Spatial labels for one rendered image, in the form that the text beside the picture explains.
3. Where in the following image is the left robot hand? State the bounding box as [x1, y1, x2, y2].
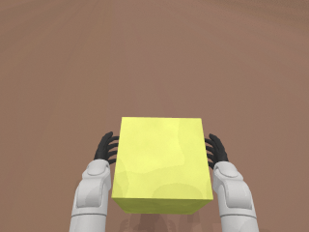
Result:
[94, 131, 120, 165]

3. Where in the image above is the carton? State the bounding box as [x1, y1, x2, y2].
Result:
[111, 117, 213, 215]

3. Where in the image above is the right robot hand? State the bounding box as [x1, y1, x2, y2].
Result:
[204, 133, 229, 169]

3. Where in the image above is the right robot forearm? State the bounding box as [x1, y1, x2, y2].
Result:
[212, 161, 259, 232]

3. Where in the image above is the left robot forearm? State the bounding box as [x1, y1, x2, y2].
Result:
[69, 159, 111, 232]

